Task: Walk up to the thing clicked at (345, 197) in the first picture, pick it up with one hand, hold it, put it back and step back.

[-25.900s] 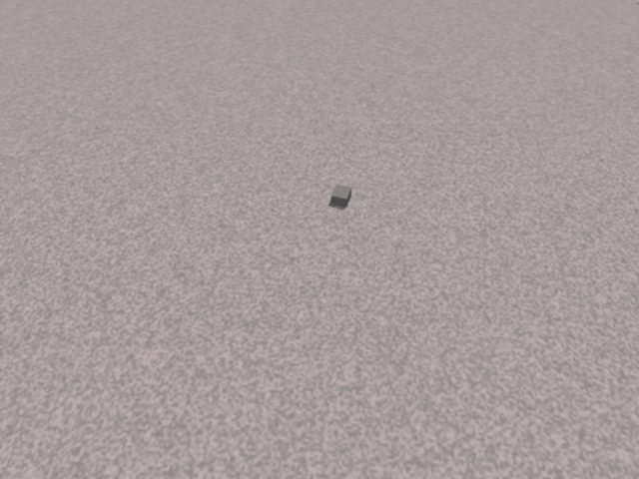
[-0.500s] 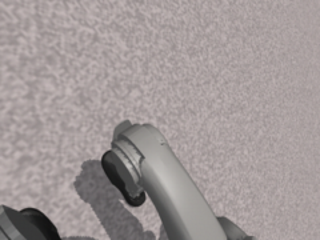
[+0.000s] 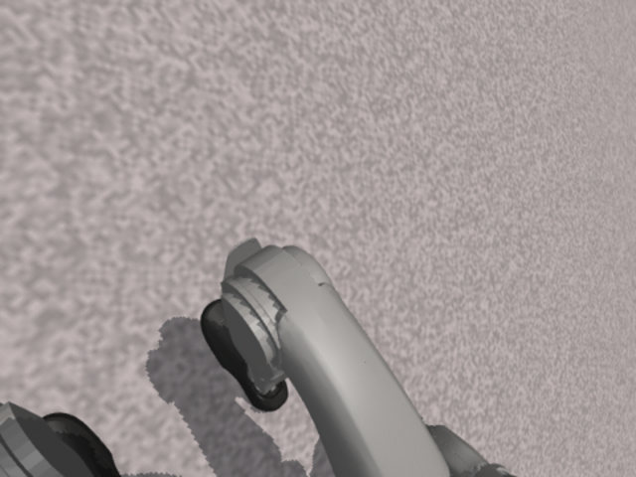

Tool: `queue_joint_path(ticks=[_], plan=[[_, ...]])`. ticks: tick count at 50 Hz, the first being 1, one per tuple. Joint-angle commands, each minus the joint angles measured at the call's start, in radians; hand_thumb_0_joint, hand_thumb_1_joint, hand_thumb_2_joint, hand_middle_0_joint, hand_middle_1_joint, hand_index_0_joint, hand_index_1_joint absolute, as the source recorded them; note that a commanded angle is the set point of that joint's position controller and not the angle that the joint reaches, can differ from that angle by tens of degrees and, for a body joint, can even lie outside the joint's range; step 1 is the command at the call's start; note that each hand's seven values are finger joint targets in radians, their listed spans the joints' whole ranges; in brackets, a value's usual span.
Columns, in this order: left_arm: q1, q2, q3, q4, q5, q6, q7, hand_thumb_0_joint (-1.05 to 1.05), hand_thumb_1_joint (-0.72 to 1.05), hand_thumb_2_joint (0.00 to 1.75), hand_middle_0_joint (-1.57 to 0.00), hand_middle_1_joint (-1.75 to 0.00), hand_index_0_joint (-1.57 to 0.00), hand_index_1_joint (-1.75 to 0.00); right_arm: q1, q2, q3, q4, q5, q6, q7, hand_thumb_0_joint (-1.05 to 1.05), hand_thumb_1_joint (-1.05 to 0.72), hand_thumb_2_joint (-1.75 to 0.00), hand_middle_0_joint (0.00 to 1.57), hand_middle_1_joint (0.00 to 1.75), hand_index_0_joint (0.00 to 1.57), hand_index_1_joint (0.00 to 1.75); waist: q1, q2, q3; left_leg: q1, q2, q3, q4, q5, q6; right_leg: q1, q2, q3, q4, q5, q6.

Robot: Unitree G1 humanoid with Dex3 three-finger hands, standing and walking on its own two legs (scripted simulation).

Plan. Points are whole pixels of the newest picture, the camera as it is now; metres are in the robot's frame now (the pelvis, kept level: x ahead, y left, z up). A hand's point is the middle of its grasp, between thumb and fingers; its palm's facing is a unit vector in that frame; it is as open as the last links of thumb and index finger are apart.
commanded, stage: close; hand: left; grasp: from above
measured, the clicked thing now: out of the picture +0.54 +0.28 -0.30
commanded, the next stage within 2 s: settle in 0.22 s
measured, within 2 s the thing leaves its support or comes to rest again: leaves its support in 0.66 s
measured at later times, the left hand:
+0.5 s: hand out of the picture +0.53 +0.27 -0.26, palm faces -0.43 -0.13 -0.89, open 8.7 cm
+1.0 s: hand out of the picture +0.52 +0.29 -0.17, palm faces -0.43 -0.11 -0.90, open 8.3 cm
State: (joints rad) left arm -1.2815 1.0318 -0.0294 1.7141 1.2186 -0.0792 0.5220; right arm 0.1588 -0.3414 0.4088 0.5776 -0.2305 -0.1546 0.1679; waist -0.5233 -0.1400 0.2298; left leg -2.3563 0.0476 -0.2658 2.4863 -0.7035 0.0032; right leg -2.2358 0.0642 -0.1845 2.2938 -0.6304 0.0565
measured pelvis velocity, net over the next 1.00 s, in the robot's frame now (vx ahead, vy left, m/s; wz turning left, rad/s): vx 0.00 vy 0.00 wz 0.04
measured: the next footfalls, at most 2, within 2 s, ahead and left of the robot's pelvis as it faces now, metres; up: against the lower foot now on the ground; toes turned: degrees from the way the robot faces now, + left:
none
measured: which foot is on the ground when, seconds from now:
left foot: down 0.00-1.00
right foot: down 0.00-1.00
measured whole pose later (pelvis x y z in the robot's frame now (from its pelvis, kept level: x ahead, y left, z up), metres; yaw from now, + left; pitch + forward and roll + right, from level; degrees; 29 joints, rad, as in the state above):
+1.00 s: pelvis +0.00 +0.00 +0.01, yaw +3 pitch +34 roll -14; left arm -1.16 0.85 -0.06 1.39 1.16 0.02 0.25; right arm 0.22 -0.33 0.25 0.58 -0.16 -0.03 0.18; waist -0.40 -0.02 0.07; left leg -2.35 0.03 -0.22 2.43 -0.69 0.00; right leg -2.24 0.04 -0.15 2.27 -0.65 0.04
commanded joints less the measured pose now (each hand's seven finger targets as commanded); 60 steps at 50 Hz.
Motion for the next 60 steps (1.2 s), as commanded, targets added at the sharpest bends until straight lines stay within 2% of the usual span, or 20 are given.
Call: queue_joint_path(ticks=[1, 6, 16, 18, 21, 26, 28, 29, 32, 36, 38, 40, 41, 44, 48, 49, 51, 53, 56, 60], plan=[[-0.257, 0.165, 0.006, -0.104, -0.006, 0.007, 0.034, 0.0, 0.39, 0.89, -0.7, -0.98, -0.75, -0.93, 0.23, -0.343, -0.088, 0.031, 0.0, 0.006, -0.009, 0.0, -0.91, -0.9, 0.2, 0.3, 0.2, 0.3, -0.07, 0.567, -0.602, 0.459, 0.031, 0.079, -0.228, 0.222, 0.001, 0.405, 0.031, -0.098, -0.201, 0.262, -0.079], [-0.256, 0.169, 0.007, -0.1, -0.006, 0.011, 0.03, 0.0, 0.42, 0.87, -0.74, -0.93, -0.78, -0.89, 0.213, -0.347, -0.089, 0.017, 0.0, 0.01, -0.009, 0.0, -0.9, -0.9, 0.2, 0.3, 0.2, 0.3, -0.075, 0.552, -0.593, 0.441, 0.03, 0.079, -0.234, 0.177, 0.005, 0.392, 0.029, -0.097, -0.211, 0.229, -0.076], [-0.26, 0.161, -0.004, -0.102, -0.008, 0.012, 0.021, 0.0, 0.6, 0.94, -0.9, -0.91, -0.92, -0.89, 0.235, -0.349, -0.085, 0.021, -0.001, 0.014, -0.016, 0.0, -0.91, -0.9, 0.2, 0.3, 0.2, 0.3, -0.087, 0.538, -0.608, 0.443, 0.031, 0.081, -0.228, 0.21, 0.007, 0.43, 0.029, -0.094, -0.212, 0.258, -0.073], [-0.263, 0.17, 0.003, -0.109, -0.006, 0.012, 0.022, 0.0, 0.46, 0.87, -0.82, -0.91, -0.86, -0.87, 0.24, -0.349, -0.085, 0.025, -0.002, 0.017, -0.017, 0.0, -0.91, -0.9, 0.2, 0.3, 0.2, 0.3, -0.082, 0.548, -0.606, 0.45, 0.031, 0.08, -0.231, 0.22, 0.005, 0.426, 0.028, -0.095, -0.211, 0.264, -0.074], [-0.278, 0.186, 0.012, -0.128, -0.012, 0.017, 0.015, 0.0, 0.39, 0.79, -0.76, -0.87, -0.81, -0.82, 0.236, -0.351, -0.089, 0.023, 0.003, 0.022, -0.019, 0.0, -0.91, -0.9, 0.2, 0.3, 0.2, 0.3, -0.073, 0.572, -0.618, 0.458, 0.031, 0.077, -0.24, 0.208, 0.0, 0.415, 0.027, -0.095, -0.209, 0.249, -0.08], [-0.273, 0.203, 0.029, -0.185, -0.014, 0.025, -0.002, 0.0, 0.38, 0.78, -0.76, -0.85, -0.8, -0.81, 0.237, -0.349, -0.097, 0.013, 0.0, 0.026, -0.019, 0.0, -0.91, -0.9, 0.2, 0.3, 0.2, 0.3, -0.063, 0.595, -0.653, 0.48, 0.027, 0.097, -0.231, 0.23, 0.002, 0.455, 0.03, -0.087, -0.22, 0.269, -0.082], [-0.304, 0.23, 0.064, -0.29, -0.005, 0.023, -0.007, 0.0, 0.39, 0.8, -0.77, -0.86, -0.81, -0.82, 0.248, -0.346, -0.106, 0.02, 0.005, 0.033, -0.016, 0.0, -0.91, -0.9, 0.2, 0.3, 0.2, 0.3, -0.047, 0.652, -0.721, 0.526, 0.03, 0.096, -0.223, 0.291, -0.006, 0.45, 0.022, -0.085, -0.209, 0.312, -0.087], [-0.277, 0.22, 0.064, -0.247, -0.004, 0.028, -0.009, 0.0, 0.41, 0.78, -0.77, -0.87, -0.82, -0.82, 0.246, -0.341, -0.11, 0.017, 0.002, 0.037, -0.017, 0.0, -0.91, -0.9, 0.2, 0.3, 0.2, 0.3, -0.04, 0.655, -0.718, 0.526, 0.029, 0.1, -0.227, 0.285, -0.007, 0.454, 0.027, -0.088, -0.213, 0.301, -0.092], [-0.273, 0.213, 0.079, -0.32, 0.003, 0.03, -0.032, 0.0, 0.48, 0.75, -0.79, -0.89, -0.86, -0.83, 0.266, -0.341, -0.129, 0.02, 0.005, 0.048, -0.009, 0.0, -0.91, -0.9, 0.2, 0.3, 0.2, 0.3, -0.035, 0.699, -0.757, 0.572, 0.027, 0.1, -0.235, 0.319, -0.013, 0.45, 0.024, -0.089, -0.21, 0.318, -0.096], [-0.253, 0.152, 0.059, -0.402, -0.012, 0.047, -0.083, 0.0, 0.54, 0.81, -0.84, -0.91, -0.9, -0.85, 0.274, -0.327, -0.158, 0.021, 0.016, 0.063, 0.003, 0.0, -0.91, -0.9, 0.2, 0.3, 0.2, 0.3, -0.016, 0.711, -0.795, 0.59, 0.021, 0.113, -0.24, 0.336, -0.011, 0.453, 0.024, -0.078, -0.22, 0.325, -0.098], [-0.22, 0.123, 0.051, -0.432, -0.021, 0.061, -0.108, 0.0, 0.56, 0.81, -0.85, -0.92, -0.91, -0.86, 0.273, -0.318, -0.178, 0.019, 0.028, 0.073, 0.006, 0.0, -0.91, -0.9, 0.2, 0.3, 0.2, 0.3, 0.017, 0.704, -0.832, 0.593, 0.017, 0.121, -0.246, 0.337, -0.012, 0.445, 0.024, -0.073, -0.225, 0.32, -0.104], [-0.216, 0.081, 0.031, -0.46, -0.032, 0.072, -0.136, 0.0, 0.62, 0.84, -0.88, -0.94, -0.95, -0.87, 0.284, -0.313, -0.2, 0.027, 0.036, 0.089, 0.009, 0.0, -0.91, -0.9, 0.2, 0.3, 0.2, 0.3, 0.029, 0.711, -0.867, 0.589, 0.014, 0.128, -0.261, 0.321, -0.008, 0.452, 0.028, -0.067, -0.23, 0.312, -0.102], [-0.199, 0.034, 0.009, -0.463, -0.042, 0.078, -0.156, 0.0, 0.64, 0.85, -0.9, -0.94, -0.97, -0.87, 0.291, -0.305, -0.21, 0.032, 0.042, 0.096, 0.015, 0.0, -0.91, -0.9, 0.2, 0.3, 0.2, 0.3, 0.025, 0.685, -0.852, 0.564, 0.012, 0.129, -0.261, 0.322, -0.005, 0.452, 0.03, -0.066, -0.225, 0.317, -0.099], [-0.194, 0.007, 0.008, -0.492, -0.056, 0.09, -0.201, 0.0, 0.64, 0.85, -0.88, -0.94, -0.96, -0.86, 0.3, -0.298, -0.23, 0.038, 0.056, 0.114, 0.014, 0.0, -0.9, -0.9, 0.2, 0.3, 0.2, 0.3, 0.043, 0.624, -0.812, 0.495, 0.0, 0.135, -0.264, 0.297, -0.001, 0.41, 0.027, -0.062, -0.227, 0.292, -0.107], [-0.211, -0.088, -0.042, -0.498, -0.06, 0.088, -0.259, 0.0, 0.71, 0.82, -0.91, -0.93, -1.0, -0.84, 0.303, -0.291, -0.256, 0.035, 0.07, 0.145, 0.006, 0.0, -0.9, -0.9, 0.2, 0.3, 0.2, 0.3, 0.043, 0.582, -0.793, 0.5, -0.007, 0.13, -0.288, 0.259, -0.003, 0.36, 0.024, -0.062, -0.225, 0.247, -0.11], [-0.239, -0.093, -0.052, -0.512, -0.058, 0.085, -0.27, 0.0, 0.72, 0.83, -0.93, -0.93, -1.01, -0.85, 0.292, -0.29, -0.259, 0.03, 0.076, 0.15, 0.0, 0.0, -0.9, -0.9, 0.2, 0.3, 0.2, 0.3, 0.046, 0.551, -0.781, 0.472, -0.011, 0.134, -0.286, 0.232, 0.001, 0.349, 0.025, -0.057, -0.233, 0.227, -0.112], [-0.252, -0.062, -0.027, -0.531, -0.053, 0.079, -0.287, 0.0, 0.72, 0.84, -0.93, -0.93, -1.01, -0.84, 0.293, -0.288, -0.266, 0.024, 0.081, 0.16, -0.007, 0.0, -0.9, -0.9, 0.2, 0.3, 0.2, 0.3, 0.066, 0.547, -0.776, 0.471, -0.02, 0.134, -0.306, 0.207, 0.0, 0.33, 0.017, -0.049, -0.234, 0.195, -0.114], [-0.258, -0.071, -0.028, -0.526, -0.046, 0.074, -0.301, 0.0, 0.73, 0.83, -0.95, -0.9, -1.03, -0.82, 0.284, -0.282, -0.274, 0.017, 0.082, 0.173, -0.015, 0.0, -0.9, -0.9, 0.2, 0.3, 0.2, 0.3, 0.079, 0.533, -0.793, 0.473, -0.024, 0.139, -0.311, 0.18, 0.0, 0.324, 0.016, -0.043, -0.239, 0.165, -0.117], [-0.305, -0.043, -0.013, -0.579, -0.022, 0.066, -0.304, 0.0, 0.74, 0.82, -0.96, -0.9, -1.04, -0.82, 0.278, -0.28, -0.289, 0.008, 0.085, 0.192, -0.03, 0.0, -0.9, -0.9, 0.2, 0.3, 0.2, 0.3, 0.1, 0.586, -0.869, 0.529, -0.029, 0.144, -0.334, 0.183, -0.006, 0.317, 0.009, -0.036, -0.23, 0.164, -0.117], [-0.317, -0.071, -0.016, -0.584, -0.008, 0.066, -0.304, 0.0, 0.75, 0.85, -0.97, -0.9, -1.04, -0.82, 0.261, -0.272, -0.301, -0.015, 0.093, 0.204, -0.05, 0.0, -0.9, -0.9, 0.2, 0.3, 0.2, 0.3, 0.101, 0.584, -0.9, 0.542, -0.037, 0.161, -0.332, 0.21, -0.005, 0.323, 0.004, -0.027, -0.234, 0.187, -0.119]])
